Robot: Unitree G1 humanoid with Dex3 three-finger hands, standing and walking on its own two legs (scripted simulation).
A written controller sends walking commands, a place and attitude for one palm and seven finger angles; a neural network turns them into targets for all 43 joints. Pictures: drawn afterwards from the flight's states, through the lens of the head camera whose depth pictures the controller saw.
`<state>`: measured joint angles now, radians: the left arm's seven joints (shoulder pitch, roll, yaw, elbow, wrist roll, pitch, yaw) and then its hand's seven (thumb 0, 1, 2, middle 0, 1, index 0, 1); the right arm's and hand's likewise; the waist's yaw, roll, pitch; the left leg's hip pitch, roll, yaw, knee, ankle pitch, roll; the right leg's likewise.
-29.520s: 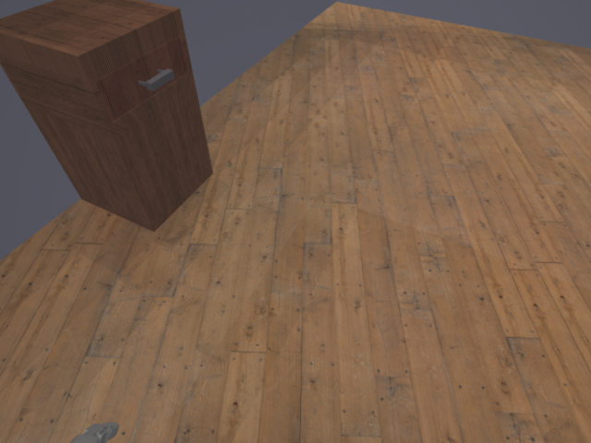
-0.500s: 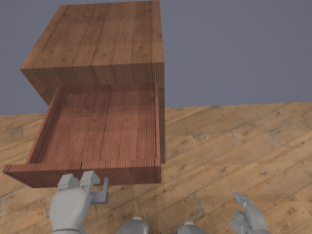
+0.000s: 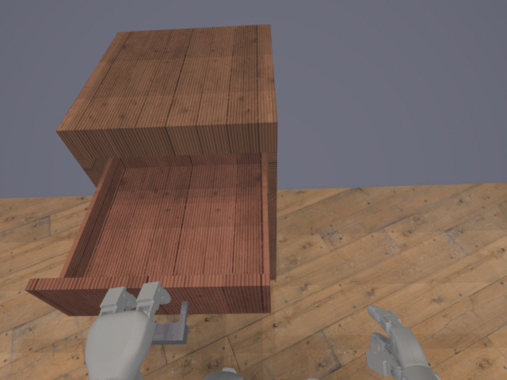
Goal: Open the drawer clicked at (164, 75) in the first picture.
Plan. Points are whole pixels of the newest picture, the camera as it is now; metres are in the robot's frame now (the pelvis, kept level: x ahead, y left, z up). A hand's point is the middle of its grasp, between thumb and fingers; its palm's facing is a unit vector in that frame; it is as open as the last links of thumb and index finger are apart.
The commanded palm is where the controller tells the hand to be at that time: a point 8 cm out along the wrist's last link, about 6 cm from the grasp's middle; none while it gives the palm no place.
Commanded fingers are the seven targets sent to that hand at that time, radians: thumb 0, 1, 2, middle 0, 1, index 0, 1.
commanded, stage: lift the hand off the handle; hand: left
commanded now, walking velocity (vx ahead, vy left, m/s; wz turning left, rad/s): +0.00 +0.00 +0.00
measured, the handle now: (154, 320) +0.23 +0.20 -0.07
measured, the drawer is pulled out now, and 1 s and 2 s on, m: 0.30 0.30 0.30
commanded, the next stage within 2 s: draw the hand back to the body in 1.38 s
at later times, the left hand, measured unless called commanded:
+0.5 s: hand (133, 336) +0.18 +0.20 +0.01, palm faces +0.00 -0.15 -0.99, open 13.8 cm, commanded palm +0.16 +0.20 +0.07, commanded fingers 0.00 -0.50 0.30 -0.30 -1.20 -0.30 -1.20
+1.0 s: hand (126, 328) +0.19 +0.19 +0.05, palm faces +0.02 -0.16 -0.99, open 13.8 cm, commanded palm +0.16 +0.19 +0.11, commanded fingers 0.00 -0.50 0.30 -0.30 -1.20 -0.30 -1.20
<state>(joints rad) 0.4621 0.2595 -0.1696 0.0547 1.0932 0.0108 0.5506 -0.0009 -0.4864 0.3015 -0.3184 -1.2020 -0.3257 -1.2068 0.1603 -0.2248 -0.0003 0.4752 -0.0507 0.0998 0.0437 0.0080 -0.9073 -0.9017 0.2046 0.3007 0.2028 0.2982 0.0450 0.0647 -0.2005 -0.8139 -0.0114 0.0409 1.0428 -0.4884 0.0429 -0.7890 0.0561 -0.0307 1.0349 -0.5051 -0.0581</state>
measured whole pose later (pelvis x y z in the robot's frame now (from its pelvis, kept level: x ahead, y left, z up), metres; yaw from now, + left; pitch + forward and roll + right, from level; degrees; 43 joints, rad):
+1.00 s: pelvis +0.01 -0.01 +0.03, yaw -1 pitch +8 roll +0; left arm 0.52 0.30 -0.16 -0.13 1.03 0.04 0.43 0.00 -0.49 0.30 -0.32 -1.20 -0.32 -1.20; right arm 0.17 -0.24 -0.02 0.49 -0.02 0.10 0.07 0.01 -0.91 -0.90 0.20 0.30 0.20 0.30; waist 0.07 0.08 -0.14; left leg -0.55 -0.01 0.06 0.82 -0.41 0.03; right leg -0.54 0.07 0.00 0.83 -0.43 -0.06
